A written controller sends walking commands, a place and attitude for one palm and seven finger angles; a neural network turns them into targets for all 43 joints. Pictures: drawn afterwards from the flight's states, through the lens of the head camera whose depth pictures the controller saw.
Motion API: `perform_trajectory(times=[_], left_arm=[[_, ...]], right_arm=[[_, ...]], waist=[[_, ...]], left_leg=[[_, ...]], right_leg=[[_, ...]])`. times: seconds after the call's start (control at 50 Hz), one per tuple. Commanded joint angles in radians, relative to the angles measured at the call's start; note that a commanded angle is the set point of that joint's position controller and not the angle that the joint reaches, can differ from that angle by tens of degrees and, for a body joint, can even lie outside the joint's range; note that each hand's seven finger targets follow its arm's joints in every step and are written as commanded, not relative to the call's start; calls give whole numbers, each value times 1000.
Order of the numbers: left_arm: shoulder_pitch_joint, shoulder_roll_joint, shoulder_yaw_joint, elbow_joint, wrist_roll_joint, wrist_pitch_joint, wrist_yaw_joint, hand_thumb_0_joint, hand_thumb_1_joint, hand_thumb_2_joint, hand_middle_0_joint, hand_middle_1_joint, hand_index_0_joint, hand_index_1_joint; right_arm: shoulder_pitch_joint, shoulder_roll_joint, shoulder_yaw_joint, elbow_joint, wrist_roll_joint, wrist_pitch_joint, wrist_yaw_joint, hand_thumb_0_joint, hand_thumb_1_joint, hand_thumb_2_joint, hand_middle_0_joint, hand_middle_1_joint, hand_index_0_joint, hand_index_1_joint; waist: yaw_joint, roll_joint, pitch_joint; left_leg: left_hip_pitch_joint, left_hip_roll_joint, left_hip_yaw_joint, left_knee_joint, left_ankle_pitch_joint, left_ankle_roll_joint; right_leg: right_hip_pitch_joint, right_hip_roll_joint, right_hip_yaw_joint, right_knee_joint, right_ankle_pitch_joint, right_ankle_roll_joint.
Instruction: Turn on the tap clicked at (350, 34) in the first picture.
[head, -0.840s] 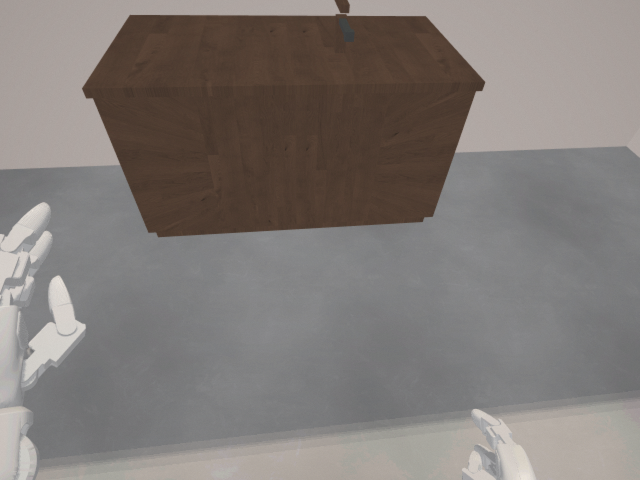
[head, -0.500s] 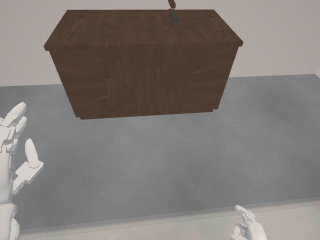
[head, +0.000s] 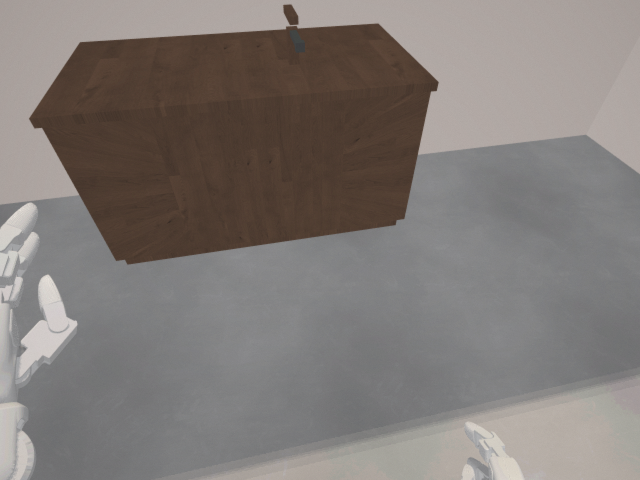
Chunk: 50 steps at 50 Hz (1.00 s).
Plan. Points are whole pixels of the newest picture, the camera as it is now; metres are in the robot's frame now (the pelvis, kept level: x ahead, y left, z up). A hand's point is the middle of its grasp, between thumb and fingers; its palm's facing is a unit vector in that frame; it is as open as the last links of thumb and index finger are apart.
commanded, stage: walk to a spot facing it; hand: left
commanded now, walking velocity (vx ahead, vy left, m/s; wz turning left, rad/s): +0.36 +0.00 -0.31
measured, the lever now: (299, 46) +1.28 +0.16 +0.06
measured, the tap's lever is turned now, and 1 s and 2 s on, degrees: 0 0 0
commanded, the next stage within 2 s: take the last steps up to it in 1.16 s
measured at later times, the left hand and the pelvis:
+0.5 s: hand (180, 196) +0.39 +0.21 +0.18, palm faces +0.32 -0.87 -0.38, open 7.4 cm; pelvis +0.15 -0.01 +0.00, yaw -9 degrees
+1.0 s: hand (305, 130) +0.57 +0.07 +0.17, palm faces +0.18 -0.87 -0.46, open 7.4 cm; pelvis +0.30 -0.10 +0.00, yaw -10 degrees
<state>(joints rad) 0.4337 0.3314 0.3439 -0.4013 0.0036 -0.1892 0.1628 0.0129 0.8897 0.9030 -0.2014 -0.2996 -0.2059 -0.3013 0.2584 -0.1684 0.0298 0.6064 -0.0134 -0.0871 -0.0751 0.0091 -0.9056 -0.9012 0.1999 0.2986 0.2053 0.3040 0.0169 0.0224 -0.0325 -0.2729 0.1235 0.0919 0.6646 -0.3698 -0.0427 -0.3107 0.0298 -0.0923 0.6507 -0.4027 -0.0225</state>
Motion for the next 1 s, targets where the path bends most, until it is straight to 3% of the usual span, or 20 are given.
perform_trajectory(times=[0.0, 0.02, 0.08, 0.14, 0.28, 0.36, 0.4, 0.42, 0.44, 0.46, 0.52, 0.58, 0.66, 0.76, 0.78, 0.8, 0.82, 0.84, 0.88, 0.98], left_arm=[[-157, 212, 81, -200, -2, -56, 9, 0, 900, 900, -200, -300, -200, -300], [-198, 211, 76, -242, -6, -67, 11, 0, 900, 900, -200, -300, -200, -300], [-46, 243, 137, -262, -8, -99, 4, 0, 900, 900, -200, -300, -200, -300], [-7, 238, 161, -293, -15, -120, 4, 0, 900, 900, -200, -300, -200, -300], [45, 206, 148, -269, -33, -102, 11, 0, 900, 900, -200, -300, -200, -300], [-4, 198, 123, -311, -36, -94, 14, 0, 900, 900, -200, -300, -200, -300], [-18, 205, 131, -327, -37, -105, 15, 0, 900, 900, -200, -300, -200, -300], [-40, 208, 133, -357, -39, -114, 17, 0, 900, 900, -200, -300, -200, -300], [-69, 214, 116, -340, -34, -118, 18, 0, 900, 900, -200, -300, -200, -300], [-56, 254, 143, -281, -30, -111, 13, 0, 900, 900, -200, -300, -200, -300], [-138, 212, 103, -362, -14, -96, 3, 0, 900, 900, -200, -300, -200, -300], [-55, 194, 123, -361, -9, -91, 3, 0, 900, 900, -200, -300, -200, -300], [-21, 168, 133, -269, -10, -83, 1, 0, 900, 900, -200, -300, -200, -300], [-94, 167, 108, -214, -11, -80, -10, 0, 900, 900, -200, -300, -200, -300], [-93, 189, 118, -217, -6, -74, -7, 0, 900, 900, -200, -300, -200, -300], [-121, 225, 131, -237, 5, -69, -2, 0, 900, 900, -200, -300, -200, -300], [-110, 275, 189, -255, -5, -67, 7, 0, 900, 900, -200, -300, -200, -300], [-97, 263, 190, -275, -6, -74, 8, 0, 900, 900, -200, -300, -200, -300], [-69, 278, 190, -361, -16, -87, 3, 0, 900, 900, -200, -300, -200, -300], [29, 272, 242, -474, -23, -117, 20, 0, 900, 900, -200, -300, -200, -300]], right_arm=[[-159, -133, -56, -157, 8, -47, 7, 0, -900, -900, 200, 300, 200, 300], [-159, -153, -67, -152, 7, -54, 13, 0, -900, -900, 200, 300, 200, 300], [-136, -138, -51, -125, 6, -25, 15, 0, -900, -900, 200, 300, 200, 300], [-139, -120, -46, -127, 6, 2, 19, 0, -900, -900, 200, 300, 200, 300], [-134, -123, -60, -173, 12, -17, 16, 0, -900, -900, 200, 300, 200, 300], [-98, -139, -71, -177, 14, -25, 7, 0, -900, -900, 200, 300, 200, 300], [-85, -170, -89, -176, 14, -22, -7, 0, -900, -900, 200, 300, 200, 300], [-86, -173, -89, -172, 12, -16, -3, 0, -900, -900, 200, 300, 200, 300], [-94, -152, -70, -178, 11, -23, 1, 0, -900, -900, 200, 300, 200, 300], [-109, -140, -53, -153, -5, -21, -2, 0, -900, -900, 200, 300, 200, 300], [-131, -136, -60, -135, 3, -31, 7, 0, -900, -900, 200, 300, 200, 300], [-127, -138, -65, -134, 5, -43, 6, 0, -900, -900, 200, 300, 200, 300], [-113, -136, -69, -141, 3, -47, 9, 0, -900, -900, 200, 300, 200, 300], [-107, -129, -75, -134, 15, -41, 2, 0, -900, -900, 200, 300, 200, 300], [-101, -113, -75, -130, 21, -39, 6, 0, -900, -900, 200, 300, 200, 300], [-107, -87, -76, -138, 28, -32, 10, 0, -900, -900, 200, 300, 200, 300], [-156, -94, -69, -157, 24, -37, 10, 0, -900, -900, 200, 300, 200, 300], [-170, -103, -64, -150, 16, -32, 14, 0, -900, -900, 200, 300, 200, 300], [-158, -125, -76, -128, 22, -21, 31, 0, -900, -900, 200, 300, 200, 300], [-178, -119, -80, -129, 19, 16, 29, 0, -900, -900, 200, 300, 200, 300]], waist=[[14, -349, 35], [-8, -258, 33], [-16, -25, 33], [-26, -49, -55], [13, -143, -92], [-14, -98, -106], [-45, 49, -178], [-39, 205, -221], [-28, 240, -167], [-38, 192, -103], [-31, 143, 59], [-5, 193, 55], [-29, 239, 62], [-12, 120, -18], [2, -1, -78], [-1, -281, -134], [18, -389, -153], [11, -231, -129], [1, -159, -121], [-24, -119, -87]], left_leg=[[-498, -90, 19, 476, -241, 19], [-499, -54, -105, 562, -140, 15], [-483, -8, -113, 575, -15, 2], [-457, -1, -72, 439, 38, -5], [-278, -50, 61, 33, 77, 28], [3, -83, 123, -179, 206, 50], [385, 38, -62, -246, 289, 136], [546, 253, -328, -253, 386, 231], [517, 365, -506, -316, 390, 300], [380, 387, -536, -376, 219, 312], [143, 335, -318, -420, 85, 269], [33, 247, -67, -443, 19, 191], [-5, 227, 42, -446, 86, 162], [44, 150, 152, -86, 254, 116], [-8, 102, 161, 144, 276, 101], [-226, 7, 168, 457, 75, 72], [-438, -70, 48, 676, -218, 50], [-458, -21, -70, 744, -203, 49], [-465, 25, -109, 758, -96, 30], [-335, 66, -80, 404, -11, 14]], right_leg=[[246, -408, 751, -438, -51, -215], [232, -412, 753, -460, -74, -223], [211, -333, 556, -394, 162, -229], [304, -275, 336, -343, 434, -191], [334, -233, 300, -293, 566, -172], [237, -186, 234, -154, 582, -118], [-28, -102, 161, 146, 492, -26], [-230, -32, 81, 365, 45, 16], [-345, -13, 105, 548, -181, 23], [-367, -49, 147, 642, -156, 12], [-397, -140, 139, 616, -59, 22], [-261, -152, 35, 416, 60, 33], [-116, -124, -77, 164, 111, 51], [125, -26, -192, -100, 191, 41], [245, -61, -110, -158, 188, 9], [394, -272, 248, -213, 280, -91], [466, -427, 570, -276, 454, -186], [423, -475, 591, -292, 444, -206], [360, -466, 496, -306, 238, -201], [192, -392, 146, -309, 369, -153]])
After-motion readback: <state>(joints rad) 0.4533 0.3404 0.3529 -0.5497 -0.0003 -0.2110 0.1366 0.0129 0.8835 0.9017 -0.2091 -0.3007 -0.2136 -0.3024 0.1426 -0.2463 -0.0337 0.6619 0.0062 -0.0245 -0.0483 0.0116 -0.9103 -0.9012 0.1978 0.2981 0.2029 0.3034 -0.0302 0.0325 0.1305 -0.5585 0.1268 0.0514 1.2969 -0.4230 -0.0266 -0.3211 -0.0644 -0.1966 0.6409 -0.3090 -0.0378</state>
